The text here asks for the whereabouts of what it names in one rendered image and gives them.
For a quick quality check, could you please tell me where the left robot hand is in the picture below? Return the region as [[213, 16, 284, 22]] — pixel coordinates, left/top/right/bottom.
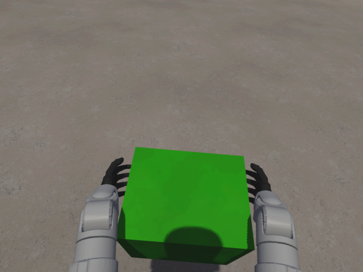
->
[[101, 158, 131, 197]]

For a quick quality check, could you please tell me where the carton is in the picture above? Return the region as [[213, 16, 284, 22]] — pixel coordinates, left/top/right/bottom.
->
[[117, 147, 255, 265]]

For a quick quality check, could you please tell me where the right robot hand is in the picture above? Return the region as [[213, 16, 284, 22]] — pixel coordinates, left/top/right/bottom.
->
[[246, 163, 271, 204]]

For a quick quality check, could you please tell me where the left robot forearm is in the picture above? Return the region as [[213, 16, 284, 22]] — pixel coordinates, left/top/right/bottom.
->
[[68, 184, 119, 272]]

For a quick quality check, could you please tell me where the right robot forearm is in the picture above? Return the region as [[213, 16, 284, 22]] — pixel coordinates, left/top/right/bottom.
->
[[253, 190, 303, 272]]

